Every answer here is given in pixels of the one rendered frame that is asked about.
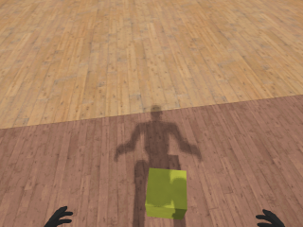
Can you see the right robot hand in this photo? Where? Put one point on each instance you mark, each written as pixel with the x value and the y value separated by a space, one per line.
pixel 271 217

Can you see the carton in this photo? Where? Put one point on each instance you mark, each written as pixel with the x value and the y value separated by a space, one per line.
pixel 166 195

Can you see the left robot hand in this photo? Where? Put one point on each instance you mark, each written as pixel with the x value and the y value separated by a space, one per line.
pixel 55 220

